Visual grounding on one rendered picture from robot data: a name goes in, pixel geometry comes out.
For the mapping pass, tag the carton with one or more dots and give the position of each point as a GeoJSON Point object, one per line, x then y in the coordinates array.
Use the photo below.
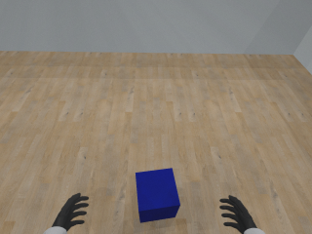
{"type": "Point", "coordinates": [157, 196]}

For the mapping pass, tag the left robot hand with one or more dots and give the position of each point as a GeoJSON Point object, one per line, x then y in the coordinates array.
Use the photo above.
{"type": "Point", "coordinates": [67, 212]}

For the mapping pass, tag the right robot hand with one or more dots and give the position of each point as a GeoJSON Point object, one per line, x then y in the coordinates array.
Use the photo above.
{"type": "Point", "coordinates": [241, 214]}

